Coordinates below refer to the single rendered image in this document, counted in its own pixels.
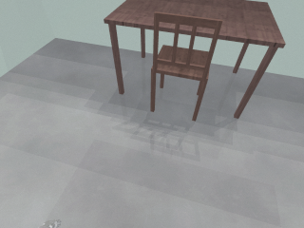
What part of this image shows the chair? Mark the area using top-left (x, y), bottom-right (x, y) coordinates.
top-left (150, 11), bottom-right (223, 122)

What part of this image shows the table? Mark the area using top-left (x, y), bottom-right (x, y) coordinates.
top-left (104, 0), bottom-right (286, 119)

